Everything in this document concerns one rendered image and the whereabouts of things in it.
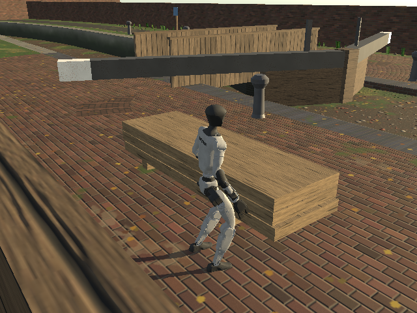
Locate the right robot hand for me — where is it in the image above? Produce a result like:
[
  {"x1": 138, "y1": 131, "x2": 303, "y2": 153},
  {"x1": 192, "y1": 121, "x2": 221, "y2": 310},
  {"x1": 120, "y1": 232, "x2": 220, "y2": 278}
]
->
[{"x1": 233, "y1": 199, "x2": 250, "y2": 219}]

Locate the robot foot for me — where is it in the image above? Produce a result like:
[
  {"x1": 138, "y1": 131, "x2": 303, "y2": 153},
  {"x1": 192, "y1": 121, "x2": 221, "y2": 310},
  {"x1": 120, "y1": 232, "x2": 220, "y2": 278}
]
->
[
  {"x1": 207, "y1": 261, "x2": 232, "y2": 273},
  {"x1": 189, "y1": 242, "x2": 212, "y2": 252}
]

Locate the right robot upper arm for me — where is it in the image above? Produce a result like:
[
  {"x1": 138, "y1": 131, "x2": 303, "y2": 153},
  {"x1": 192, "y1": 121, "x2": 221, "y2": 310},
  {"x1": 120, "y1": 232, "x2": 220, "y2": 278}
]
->
[{"x1": 212, "y1": 138, "x2": 227, "y2": 178}]

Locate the robot right forearm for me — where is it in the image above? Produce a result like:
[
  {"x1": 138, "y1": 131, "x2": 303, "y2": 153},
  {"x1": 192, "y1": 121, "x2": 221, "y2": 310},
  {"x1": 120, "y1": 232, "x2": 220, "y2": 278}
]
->
[{"x1": 216, "y1": 170, "x2": 239, "y2": 203}]

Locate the right robot foot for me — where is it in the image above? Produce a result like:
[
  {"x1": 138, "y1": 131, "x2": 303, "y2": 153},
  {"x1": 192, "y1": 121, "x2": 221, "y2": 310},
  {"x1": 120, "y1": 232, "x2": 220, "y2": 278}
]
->
[{"x1": 207, "y1": 261, "x2": 232, "y2": 273}]

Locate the left robot upper arm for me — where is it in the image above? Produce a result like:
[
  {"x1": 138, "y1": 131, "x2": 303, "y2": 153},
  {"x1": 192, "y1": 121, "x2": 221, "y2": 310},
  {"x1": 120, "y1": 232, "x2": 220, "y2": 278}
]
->
[{"x1": 192, "y1": 126, "x2": 208, "y2": 156}]

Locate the left robot foot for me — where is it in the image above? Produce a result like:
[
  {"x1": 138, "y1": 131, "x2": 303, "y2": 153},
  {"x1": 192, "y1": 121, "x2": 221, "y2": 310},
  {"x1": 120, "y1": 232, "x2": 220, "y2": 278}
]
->
[{"x1": 189, "y1": 242, "x2": 212, "y2": 252}]

